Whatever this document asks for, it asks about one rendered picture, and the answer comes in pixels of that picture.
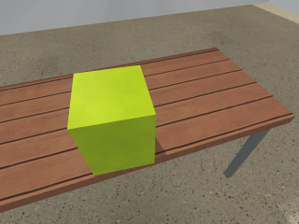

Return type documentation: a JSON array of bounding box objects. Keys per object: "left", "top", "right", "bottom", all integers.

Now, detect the carton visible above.
[{"left": 67, "top": 65, "right": 156, "bottom": 175}]

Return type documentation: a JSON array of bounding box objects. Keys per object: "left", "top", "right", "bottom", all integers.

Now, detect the table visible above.
[{"left": 0, "top": 48, "right": 295, "bottom": 213}]

